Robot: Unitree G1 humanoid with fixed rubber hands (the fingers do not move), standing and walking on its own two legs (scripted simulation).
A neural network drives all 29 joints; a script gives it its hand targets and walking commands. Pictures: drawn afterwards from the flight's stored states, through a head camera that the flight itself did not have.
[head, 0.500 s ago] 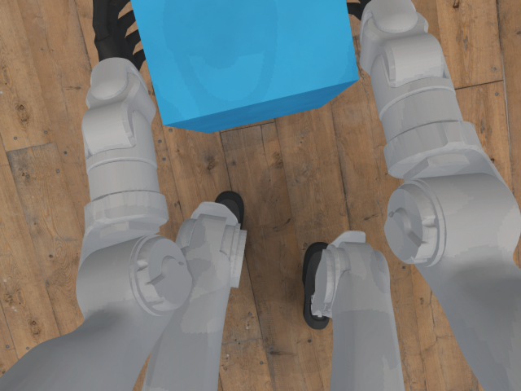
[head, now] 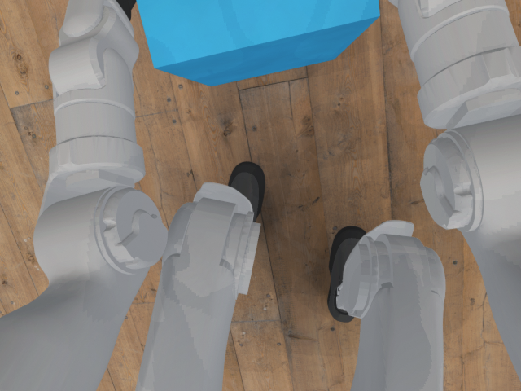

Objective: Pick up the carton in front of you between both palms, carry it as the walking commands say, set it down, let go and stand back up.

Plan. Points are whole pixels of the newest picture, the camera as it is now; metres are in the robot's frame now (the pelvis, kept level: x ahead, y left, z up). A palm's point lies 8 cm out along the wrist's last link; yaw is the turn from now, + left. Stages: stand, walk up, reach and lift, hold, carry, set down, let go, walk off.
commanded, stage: set down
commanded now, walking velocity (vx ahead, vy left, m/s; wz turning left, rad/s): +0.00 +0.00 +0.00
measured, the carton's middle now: out of the picture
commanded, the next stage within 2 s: none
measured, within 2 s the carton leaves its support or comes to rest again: rests again in 0.96 s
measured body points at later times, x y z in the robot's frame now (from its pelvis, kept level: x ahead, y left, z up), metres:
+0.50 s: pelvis -0.01 +0.00 -0.01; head +0.39 +0.00 +0.19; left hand +0.50 +0.29 -0.19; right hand +0.60 +0.00 -0.21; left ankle +0.14 +0.14 -0.37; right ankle +0.06 -0.10 -0.37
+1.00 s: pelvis -0.01 +0.00 -0.02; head +0.39 +0.00 +0.18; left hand +0.49 +0.30 -0.21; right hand +0.60 +0.01 -0.22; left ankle +0.14 +0.14 -0.37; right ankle +0.06 -0.10 -0.37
